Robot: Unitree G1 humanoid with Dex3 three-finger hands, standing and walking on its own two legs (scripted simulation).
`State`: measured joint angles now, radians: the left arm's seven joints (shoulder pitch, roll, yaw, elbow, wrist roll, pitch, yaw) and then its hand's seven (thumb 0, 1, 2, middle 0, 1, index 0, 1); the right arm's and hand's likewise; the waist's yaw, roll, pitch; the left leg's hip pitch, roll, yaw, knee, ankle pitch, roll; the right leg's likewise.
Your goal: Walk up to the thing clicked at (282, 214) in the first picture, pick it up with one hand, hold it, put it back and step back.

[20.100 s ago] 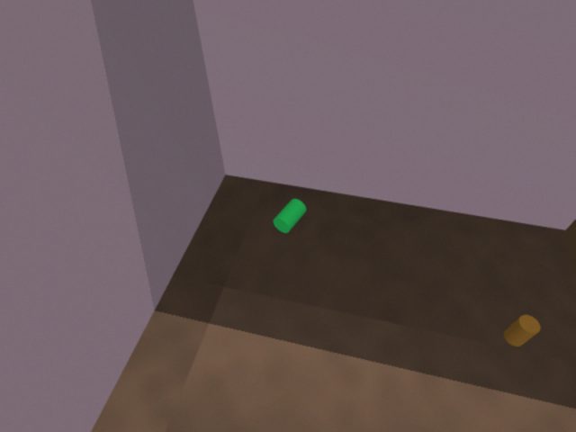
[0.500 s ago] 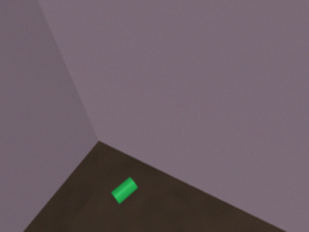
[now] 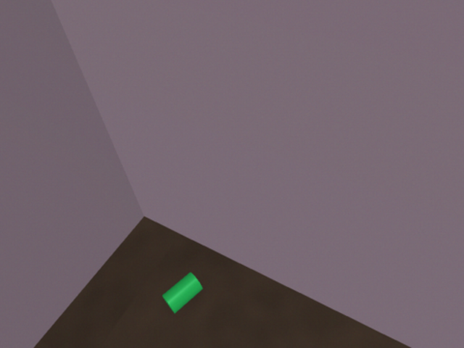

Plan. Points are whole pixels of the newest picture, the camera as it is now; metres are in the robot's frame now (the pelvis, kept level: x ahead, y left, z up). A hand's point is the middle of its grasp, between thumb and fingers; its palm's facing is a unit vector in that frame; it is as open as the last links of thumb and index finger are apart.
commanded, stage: stand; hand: left
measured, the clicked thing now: (182, 292) +0.46 +0.22 -0.74
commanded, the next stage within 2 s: none
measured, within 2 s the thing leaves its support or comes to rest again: neither
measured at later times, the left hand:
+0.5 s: hand out of the picture +0.10 +0.24 -0.15, palm faces -0.02 -0.94 -0.35, open 7.4 cm
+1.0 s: hand out of the picture +0.08 +0.24 -0.16, palm faces -0.03 -0.94 -0.35, open 7.4 cm
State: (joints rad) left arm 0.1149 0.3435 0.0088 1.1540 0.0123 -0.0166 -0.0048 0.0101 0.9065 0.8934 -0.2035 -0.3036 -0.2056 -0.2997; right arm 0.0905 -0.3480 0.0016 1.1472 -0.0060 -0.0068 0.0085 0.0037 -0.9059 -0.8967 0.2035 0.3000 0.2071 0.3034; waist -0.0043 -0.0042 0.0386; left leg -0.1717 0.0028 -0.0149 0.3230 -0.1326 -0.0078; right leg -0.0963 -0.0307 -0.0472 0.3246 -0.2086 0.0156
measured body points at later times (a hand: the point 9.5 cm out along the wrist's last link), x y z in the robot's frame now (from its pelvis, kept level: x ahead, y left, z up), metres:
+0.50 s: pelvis +0.01 -0.01 +0.00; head +0.02 -0.01 +0.45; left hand +0.10 +0.29 -0.13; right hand +0.10 -0.31 -0.13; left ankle +0.03 +0.12 -0.75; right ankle -0.02 -0.13 -0.75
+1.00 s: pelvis +0.01 -0.01 +0.00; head +0.02 -0.01 +0.45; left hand +0.08 +0.29 -0.13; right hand +0.08 -0.31 -0.13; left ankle +0.03 +0.12 -0.75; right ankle -0.02 -0.13 -0.75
